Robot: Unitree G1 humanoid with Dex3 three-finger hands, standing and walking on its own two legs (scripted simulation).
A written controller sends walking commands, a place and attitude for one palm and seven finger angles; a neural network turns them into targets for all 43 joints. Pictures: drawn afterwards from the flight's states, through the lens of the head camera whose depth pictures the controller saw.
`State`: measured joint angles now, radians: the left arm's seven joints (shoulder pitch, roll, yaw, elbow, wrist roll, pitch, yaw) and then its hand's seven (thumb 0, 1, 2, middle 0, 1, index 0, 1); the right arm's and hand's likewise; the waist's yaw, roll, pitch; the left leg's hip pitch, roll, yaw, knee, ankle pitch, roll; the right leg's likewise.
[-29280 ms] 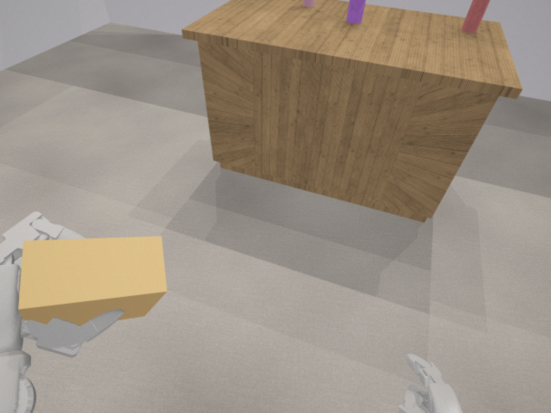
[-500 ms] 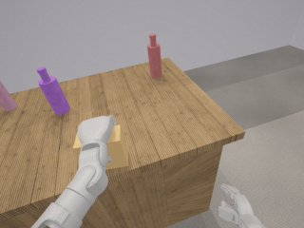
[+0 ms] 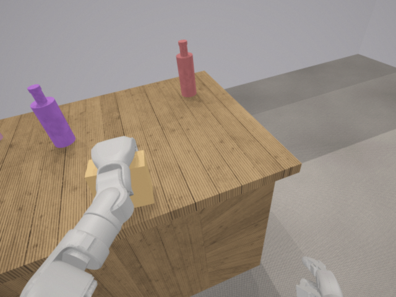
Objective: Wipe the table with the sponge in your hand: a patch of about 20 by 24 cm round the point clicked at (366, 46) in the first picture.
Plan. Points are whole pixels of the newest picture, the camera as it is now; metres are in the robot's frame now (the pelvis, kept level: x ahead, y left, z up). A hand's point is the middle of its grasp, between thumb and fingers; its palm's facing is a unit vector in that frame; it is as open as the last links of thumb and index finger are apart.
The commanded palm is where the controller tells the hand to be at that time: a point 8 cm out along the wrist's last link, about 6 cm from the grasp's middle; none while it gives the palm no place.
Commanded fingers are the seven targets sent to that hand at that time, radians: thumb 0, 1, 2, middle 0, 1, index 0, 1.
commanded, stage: wipe forward along the third lane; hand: left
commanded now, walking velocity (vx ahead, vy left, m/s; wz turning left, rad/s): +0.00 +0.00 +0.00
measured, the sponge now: (124, 188) +0.34 +0.22 +0.05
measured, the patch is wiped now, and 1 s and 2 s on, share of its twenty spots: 0.85 1.00 1.00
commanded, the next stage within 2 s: wipe back along the third lane in 1.06 s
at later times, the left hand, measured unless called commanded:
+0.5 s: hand (125, 153) +0.41 +0.23 +0.10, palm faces -0.07 -0.02 -1.00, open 9.9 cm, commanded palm +0.39 +0.24 +0.13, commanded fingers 0.00 0.10 1.30 -1.20 -1.60 -1.20 -1.60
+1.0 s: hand (121, 143) +0.45 +0.26 +0.10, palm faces -0.08 -0.01 -1.00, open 9.9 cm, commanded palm +0.44 +0.26 +0.12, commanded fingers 0.00 0.10 1.30 -1.20 -1.60 -1.20 -1.60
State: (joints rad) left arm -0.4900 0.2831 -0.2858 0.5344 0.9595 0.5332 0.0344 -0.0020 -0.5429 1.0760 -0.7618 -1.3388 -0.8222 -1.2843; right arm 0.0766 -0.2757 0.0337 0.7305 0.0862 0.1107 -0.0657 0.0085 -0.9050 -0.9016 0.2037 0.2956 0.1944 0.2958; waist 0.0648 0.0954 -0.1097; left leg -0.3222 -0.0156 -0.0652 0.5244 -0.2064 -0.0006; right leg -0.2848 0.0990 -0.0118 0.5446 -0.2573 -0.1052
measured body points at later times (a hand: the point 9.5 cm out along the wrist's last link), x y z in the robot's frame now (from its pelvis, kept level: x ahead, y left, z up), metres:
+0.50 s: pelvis +0.00 -0.02 +0.00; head -0.01 -0.06 +0.44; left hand +0.41 +0.23 +0.15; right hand +0.12 -0.28 -0.14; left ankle +0.05 +0.14 -0.73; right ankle +0.02 -0.05 -0.73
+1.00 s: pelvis +0.01 +0.00 +0.00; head +0.03 -0.03 +0.44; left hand +0.45 +0.25 +0.15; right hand +0.11 -0.27 -0.14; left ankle +0.05 +0.14 -0.73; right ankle +0.02 -0.05 -0.73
